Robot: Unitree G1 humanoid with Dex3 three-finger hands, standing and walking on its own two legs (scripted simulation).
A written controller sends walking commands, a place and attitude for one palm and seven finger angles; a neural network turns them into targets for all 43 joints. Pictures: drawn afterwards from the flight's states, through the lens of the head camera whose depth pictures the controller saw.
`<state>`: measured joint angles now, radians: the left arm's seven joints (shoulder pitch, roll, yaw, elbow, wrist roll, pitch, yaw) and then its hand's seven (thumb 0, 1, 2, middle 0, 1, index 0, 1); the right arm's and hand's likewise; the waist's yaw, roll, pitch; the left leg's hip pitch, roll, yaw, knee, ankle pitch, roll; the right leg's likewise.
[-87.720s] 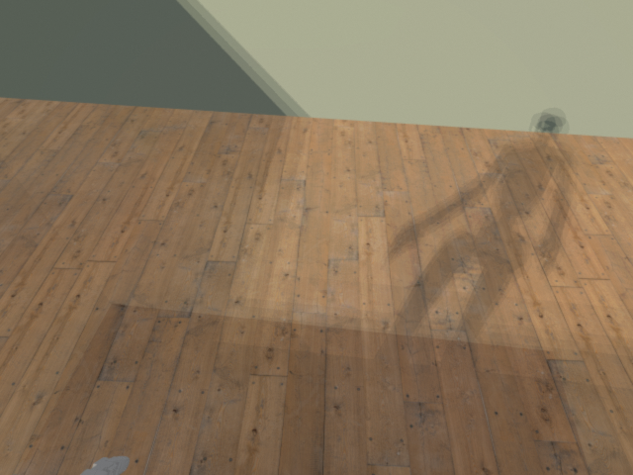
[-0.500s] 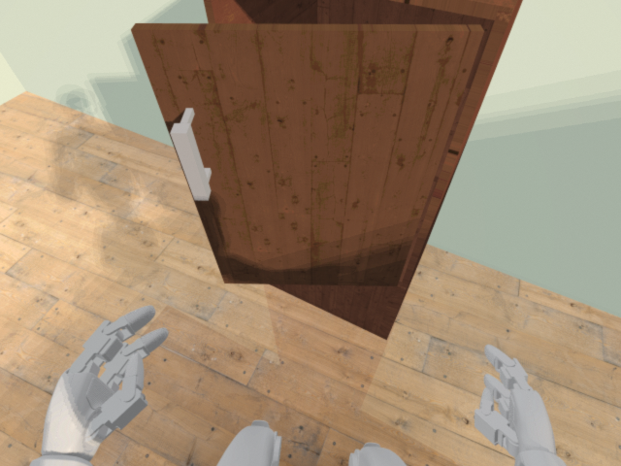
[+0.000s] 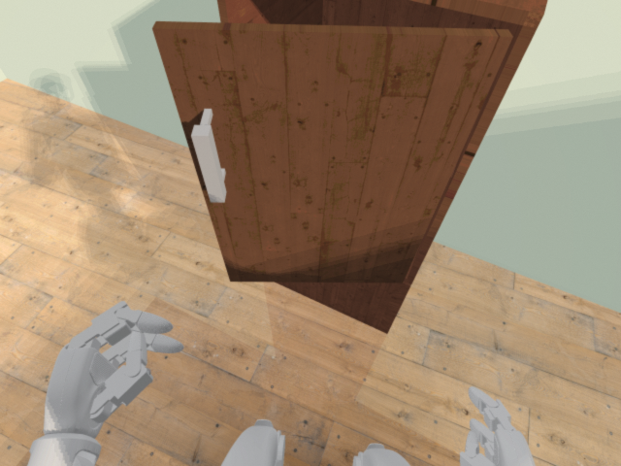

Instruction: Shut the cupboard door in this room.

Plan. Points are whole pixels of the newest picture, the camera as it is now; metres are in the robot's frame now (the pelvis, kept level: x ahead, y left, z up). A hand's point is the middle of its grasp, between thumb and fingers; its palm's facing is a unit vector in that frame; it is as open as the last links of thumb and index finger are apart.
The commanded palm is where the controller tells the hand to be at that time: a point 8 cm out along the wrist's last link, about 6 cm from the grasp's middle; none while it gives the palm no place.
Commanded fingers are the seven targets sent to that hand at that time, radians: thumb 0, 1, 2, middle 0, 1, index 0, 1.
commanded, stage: raise the hand and make a fist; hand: left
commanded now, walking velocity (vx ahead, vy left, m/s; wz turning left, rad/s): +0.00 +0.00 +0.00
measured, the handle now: (212, 157) +0.51 +0.18 +0.09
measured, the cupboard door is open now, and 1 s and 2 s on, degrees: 26 26 26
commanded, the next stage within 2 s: bring the fist close to the handle in 1.04 s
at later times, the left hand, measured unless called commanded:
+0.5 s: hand (136, 357) +0.22 +0.20 +0.09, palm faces +0.06 -1.00 -0.04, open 3.1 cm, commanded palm +0.19 +0.25 +0.09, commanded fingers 0.00 0.90 0.90 -1.30 -1.50 -1.30 -1.50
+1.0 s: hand (160, 344) +0.23 +0.17 +0.10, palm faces +0.06 -1.00 -0.04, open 3.1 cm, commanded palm +0.20 +0.23 +0.10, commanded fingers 0.00 0.90 0.90 -1.30 -1.50 -1.30 -1.50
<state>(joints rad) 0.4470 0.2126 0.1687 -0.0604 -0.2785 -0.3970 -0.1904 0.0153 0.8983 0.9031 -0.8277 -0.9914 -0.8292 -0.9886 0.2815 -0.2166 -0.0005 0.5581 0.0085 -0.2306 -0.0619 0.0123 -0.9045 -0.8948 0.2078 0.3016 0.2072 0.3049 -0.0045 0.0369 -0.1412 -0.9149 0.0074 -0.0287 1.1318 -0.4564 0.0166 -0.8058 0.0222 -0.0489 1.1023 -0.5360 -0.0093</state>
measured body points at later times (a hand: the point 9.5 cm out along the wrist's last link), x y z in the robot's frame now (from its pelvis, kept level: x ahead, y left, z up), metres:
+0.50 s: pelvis +0.00 +0.00 +0.01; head +0.04 +0.01 +0.46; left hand +0.21 +0.25 +0.09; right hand +0.20 -0.21 -0.05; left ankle +0.05 +0.10 -0.65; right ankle +0.00 -0.12 -0.65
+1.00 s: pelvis +0.01 -0.02 +0.02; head +0.04 -0.02 +0.47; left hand +0.22 +0.23 +0.10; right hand +0.18 -0.25 -0.05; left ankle +0.05 +0.10 -0.65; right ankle +0.00 -0.12 -0.65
